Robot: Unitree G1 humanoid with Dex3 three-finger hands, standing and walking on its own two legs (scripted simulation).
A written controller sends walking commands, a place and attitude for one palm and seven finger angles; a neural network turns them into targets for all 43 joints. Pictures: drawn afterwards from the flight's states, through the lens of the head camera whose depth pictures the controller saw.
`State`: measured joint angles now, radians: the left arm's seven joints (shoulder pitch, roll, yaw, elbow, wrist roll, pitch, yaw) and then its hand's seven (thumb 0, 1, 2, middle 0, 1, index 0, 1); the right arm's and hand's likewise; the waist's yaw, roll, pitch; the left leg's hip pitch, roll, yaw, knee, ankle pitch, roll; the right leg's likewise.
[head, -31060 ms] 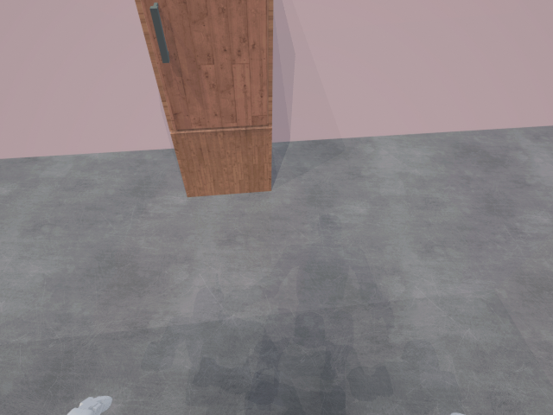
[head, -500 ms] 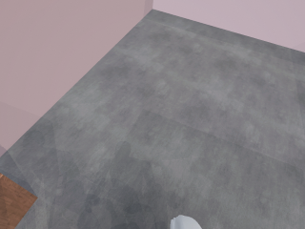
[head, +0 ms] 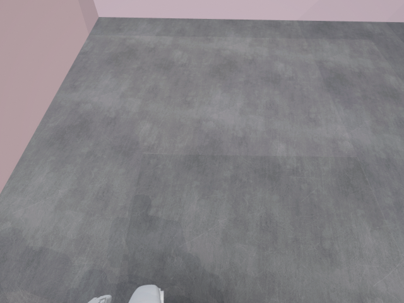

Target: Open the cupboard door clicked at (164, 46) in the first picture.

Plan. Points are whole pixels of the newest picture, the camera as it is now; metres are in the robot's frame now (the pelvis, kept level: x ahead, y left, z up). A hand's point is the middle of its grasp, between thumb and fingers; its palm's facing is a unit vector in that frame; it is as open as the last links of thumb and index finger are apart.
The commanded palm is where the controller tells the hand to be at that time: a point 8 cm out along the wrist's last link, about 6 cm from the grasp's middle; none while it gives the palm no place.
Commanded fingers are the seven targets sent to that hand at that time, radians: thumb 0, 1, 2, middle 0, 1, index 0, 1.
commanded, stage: walk to a spot facing it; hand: left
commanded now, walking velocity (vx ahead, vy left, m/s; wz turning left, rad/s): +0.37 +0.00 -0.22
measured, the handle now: out of the picture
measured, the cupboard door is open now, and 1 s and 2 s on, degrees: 46 46 46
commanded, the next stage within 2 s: turn to face it in 0.70 s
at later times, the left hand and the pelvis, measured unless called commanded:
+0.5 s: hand (120, 265) +0.22 +0.20 -0.18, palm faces -0.05 -0.99 -0.14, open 7.4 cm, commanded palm none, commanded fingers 0.00 0.90 0.90 -0.20 -0.30 -0.20 -0.30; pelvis +0.27 +0.04 +0.00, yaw -9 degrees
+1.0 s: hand (187, 127) +0.66 +0.05 -0.16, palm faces -0.36 -0.91 -0.20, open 7.3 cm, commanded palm none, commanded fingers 0.00 0.90 0.90 -0.20 -0.30 -0.20 -0.30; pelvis +0.47 -0.06 -0.01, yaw -17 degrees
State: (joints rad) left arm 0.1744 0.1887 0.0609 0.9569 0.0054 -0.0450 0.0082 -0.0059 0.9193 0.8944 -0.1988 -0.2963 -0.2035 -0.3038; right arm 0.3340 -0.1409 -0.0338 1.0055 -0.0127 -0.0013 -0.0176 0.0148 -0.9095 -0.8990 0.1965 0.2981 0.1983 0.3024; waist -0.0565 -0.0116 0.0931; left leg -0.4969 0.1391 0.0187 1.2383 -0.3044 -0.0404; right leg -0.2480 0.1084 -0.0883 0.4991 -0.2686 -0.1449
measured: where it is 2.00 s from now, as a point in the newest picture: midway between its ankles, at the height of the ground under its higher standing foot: (221, 222)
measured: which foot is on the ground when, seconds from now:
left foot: up 0.00-0.36, down 0.38-0.92, up 0.94-1.00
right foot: down 0.00-0.38, up 0.40-0.88, down 0.90-1.00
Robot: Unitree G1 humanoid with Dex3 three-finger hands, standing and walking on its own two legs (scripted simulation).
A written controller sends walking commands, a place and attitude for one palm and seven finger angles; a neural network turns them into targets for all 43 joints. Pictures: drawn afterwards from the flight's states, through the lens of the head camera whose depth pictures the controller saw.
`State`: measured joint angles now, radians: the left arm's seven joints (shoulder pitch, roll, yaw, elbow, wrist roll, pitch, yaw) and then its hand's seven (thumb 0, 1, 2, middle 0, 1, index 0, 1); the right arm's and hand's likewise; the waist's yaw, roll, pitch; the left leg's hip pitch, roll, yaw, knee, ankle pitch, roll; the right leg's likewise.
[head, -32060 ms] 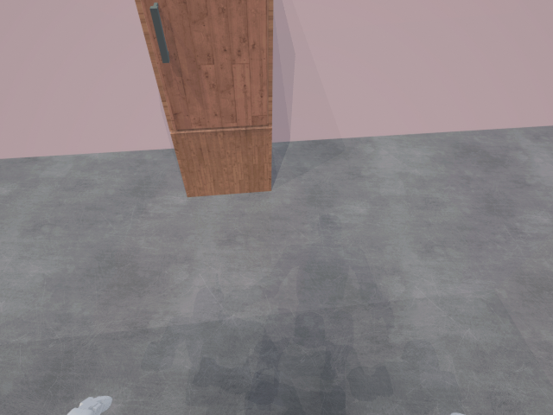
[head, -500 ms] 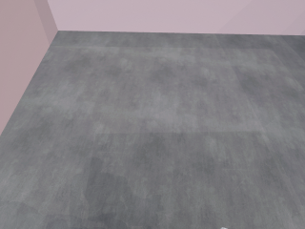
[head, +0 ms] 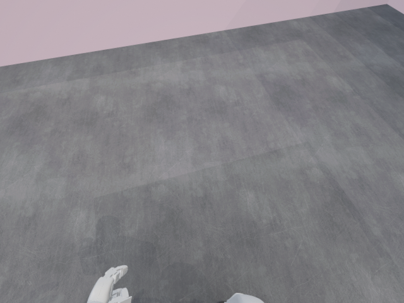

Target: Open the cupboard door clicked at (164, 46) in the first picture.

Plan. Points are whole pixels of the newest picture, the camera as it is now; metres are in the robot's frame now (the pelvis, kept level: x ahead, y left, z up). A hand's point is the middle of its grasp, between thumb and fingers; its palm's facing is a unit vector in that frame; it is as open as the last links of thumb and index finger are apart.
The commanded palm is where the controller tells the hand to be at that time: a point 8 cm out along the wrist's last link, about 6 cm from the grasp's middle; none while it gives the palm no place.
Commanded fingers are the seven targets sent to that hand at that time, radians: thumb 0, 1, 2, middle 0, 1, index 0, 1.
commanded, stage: turn to face it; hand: left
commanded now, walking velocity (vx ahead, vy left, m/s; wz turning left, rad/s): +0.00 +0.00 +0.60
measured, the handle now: out of the picture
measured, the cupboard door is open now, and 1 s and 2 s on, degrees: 46 46 46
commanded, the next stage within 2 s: none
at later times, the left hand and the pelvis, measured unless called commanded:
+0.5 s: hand out of the picture +0.09 +0.26 -0.17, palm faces +0.28 -0.93 -0.23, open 7.3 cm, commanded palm none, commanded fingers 0.00 0.90 0.90 -0.20 -0.30 -0.20 -0.30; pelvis +0.07 +0.04 +0.00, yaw +15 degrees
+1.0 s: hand out of the picture +0.07 +0.16 -0.14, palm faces +0.53 -0.80 -0.27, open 7.3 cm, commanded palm none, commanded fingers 0.00 0.90 0.90 -0.20 -0.30 -0.20 -0.30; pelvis +0.11 -0.04 +0.02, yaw +34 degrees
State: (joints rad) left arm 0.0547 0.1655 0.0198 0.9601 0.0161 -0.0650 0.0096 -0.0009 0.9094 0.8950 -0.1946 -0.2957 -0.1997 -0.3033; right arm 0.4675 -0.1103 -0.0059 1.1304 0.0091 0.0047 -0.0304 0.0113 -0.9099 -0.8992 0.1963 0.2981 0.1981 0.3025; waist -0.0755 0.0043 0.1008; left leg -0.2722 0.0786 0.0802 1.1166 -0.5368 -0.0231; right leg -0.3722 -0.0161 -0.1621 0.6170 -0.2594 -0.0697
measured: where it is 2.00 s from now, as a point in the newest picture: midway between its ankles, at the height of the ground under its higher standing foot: outside the picture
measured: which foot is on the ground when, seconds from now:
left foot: up 0.00-0.32, down 0.34-0.80, up 0.82-1.00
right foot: down 0.00-0.34, up 0.36-0.78, down 0.80-1.00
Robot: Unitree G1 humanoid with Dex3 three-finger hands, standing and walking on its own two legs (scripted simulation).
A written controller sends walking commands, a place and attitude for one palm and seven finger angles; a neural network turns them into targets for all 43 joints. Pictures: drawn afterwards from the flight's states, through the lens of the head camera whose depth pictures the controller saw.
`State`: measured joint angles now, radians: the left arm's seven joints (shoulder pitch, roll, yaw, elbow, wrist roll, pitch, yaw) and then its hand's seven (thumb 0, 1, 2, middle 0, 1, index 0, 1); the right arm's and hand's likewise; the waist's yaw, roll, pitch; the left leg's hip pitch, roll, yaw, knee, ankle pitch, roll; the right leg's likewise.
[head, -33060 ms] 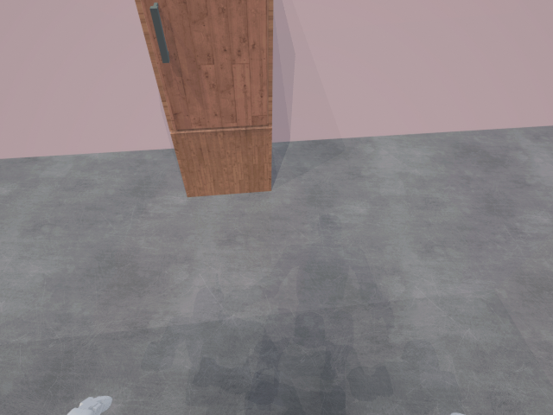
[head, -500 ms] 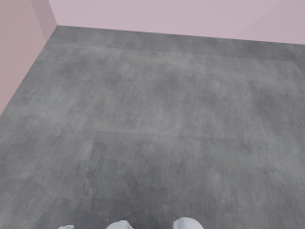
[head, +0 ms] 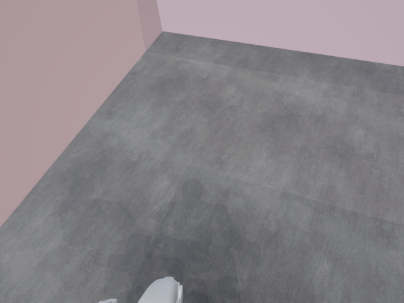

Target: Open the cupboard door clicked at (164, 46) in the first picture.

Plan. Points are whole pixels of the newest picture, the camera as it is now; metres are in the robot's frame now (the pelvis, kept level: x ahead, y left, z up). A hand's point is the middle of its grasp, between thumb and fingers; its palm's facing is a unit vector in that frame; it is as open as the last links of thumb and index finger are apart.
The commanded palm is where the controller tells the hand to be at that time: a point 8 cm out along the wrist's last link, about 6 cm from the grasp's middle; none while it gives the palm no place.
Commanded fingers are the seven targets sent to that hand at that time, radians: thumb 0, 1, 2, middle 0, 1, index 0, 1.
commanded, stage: turn to face it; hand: left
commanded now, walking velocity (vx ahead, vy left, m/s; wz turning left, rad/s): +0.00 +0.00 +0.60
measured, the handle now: out of the picture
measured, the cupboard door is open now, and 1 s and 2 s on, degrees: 46 46 46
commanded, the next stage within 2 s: none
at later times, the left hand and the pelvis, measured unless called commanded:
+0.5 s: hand out of the picture +0.04 +0.24 -0.16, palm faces +0.30 -0.91 -0.29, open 7.4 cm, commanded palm none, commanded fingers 0.00 0.90 0.90 -0.20 -0.30 -0.20 -0.30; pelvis +0.01 +0.00 -0.01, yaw +17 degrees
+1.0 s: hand out of the picture -0.06 +0.15 -0.18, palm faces +0.60 -0.76 -0.24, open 7.3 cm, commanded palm none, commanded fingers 0.00 0.90 0.90 -0.20 -0.30 -0.20 -0.30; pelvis +0.02 -0.03 -0.01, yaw +37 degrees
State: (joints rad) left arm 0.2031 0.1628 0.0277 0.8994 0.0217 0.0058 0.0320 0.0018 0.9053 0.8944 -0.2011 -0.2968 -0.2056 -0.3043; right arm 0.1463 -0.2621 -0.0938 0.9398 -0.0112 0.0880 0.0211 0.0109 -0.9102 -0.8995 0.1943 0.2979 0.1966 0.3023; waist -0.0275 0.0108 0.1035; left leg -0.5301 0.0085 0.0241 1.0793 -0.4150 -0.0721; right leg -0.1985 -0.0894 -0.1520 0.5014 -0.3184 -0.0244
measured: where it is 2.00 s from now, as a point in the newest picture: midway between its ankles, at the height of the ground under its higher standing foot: outside the picture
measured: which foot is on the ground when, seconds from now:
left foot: up 0.00-0.20, down 0.22-0.58, up 0.60-1.00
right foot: down 0.00-0.22, up 0.24-0.56, down 0.58-1.00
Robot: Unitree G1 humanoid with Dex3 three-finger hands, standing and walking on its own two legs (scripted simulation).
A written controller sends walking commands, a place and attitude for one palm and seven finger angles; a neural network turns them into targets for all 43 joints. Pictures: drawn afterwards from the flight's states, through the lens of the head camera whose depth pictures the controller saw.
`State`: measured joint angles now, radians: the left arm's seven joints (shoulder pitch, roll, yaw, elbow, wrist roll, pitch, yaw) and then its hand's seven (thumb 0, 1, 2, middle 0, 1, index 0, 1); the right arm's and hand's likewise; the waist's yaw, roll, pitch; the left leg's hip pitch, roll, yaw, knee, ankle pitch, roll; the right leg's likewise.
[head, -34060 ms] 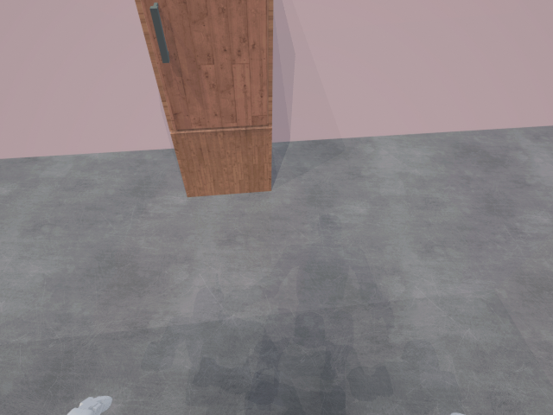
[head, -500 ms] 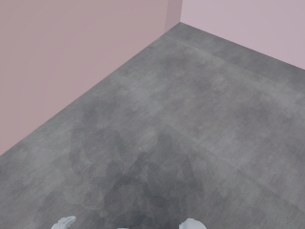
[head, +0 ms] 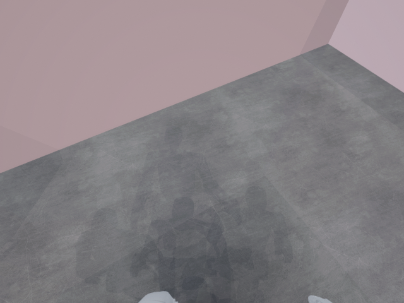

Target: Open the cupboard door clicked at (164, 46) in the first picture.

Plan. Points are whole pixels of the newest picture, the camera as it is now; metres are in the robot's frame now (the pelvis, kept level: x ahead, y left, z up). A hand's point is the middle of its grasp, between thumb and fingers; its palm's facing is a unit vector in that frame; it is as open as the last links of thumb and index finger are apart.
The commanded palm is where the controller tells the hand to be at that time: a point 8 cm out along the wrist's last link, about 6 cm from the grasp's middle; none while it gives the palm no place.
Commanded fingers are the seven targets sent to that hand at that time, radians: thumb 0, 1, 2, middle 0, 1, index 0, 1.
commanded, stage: turn to face it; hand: left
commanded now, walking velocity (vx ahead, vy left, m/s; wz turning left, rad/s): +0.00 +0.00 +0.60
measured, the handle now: out of the picture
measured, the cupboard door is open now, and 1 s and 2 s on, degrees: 46 46 46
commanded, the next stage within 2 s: none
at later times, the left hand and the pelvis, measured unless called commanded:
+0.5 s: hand out of the picture +0.09 +0.20 -0.15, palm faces +0.24 -0.92 -0.30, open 7.4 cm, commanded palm none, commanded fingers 0.00 0.90 0.90 -0.20 -0.30 -0.20 -0.30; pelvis +0.01 -0.03 +0.00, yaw +15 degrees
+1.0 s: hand out of the picture -0.09 +0.16 -0.19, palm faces +0.60 -0.76 -0.26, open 7.3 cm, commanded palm none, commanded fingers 0.00 0.90 0.90 -0.20 -0.30 -0.20 -0.30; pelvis +0.02 -0.02 -0.01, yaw +36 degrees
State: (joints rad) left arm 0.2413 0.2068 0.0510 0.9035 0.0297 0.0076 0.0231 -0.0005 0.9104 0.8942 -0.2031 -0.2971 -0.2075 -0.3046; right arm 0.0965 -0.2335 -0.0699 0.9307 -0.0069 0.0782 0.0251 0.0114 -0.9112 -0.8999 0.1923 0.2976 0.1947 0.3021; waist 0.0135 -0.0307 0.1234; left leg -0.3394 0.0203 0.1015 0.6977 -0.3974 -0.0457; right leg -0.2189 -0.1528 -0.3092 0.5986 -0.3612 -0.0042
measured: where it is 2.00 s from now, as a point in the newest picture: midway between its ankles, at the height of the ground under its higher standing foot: outside the picture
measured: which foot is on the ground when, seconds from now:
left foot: up 0.00-0.00, down 0.02-0.48, up 0.50-0.94, down 0.96-1.00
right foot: down 0.00-0.02, up 0.04-0.46, down 0.48-0.96, up 0.98-1.00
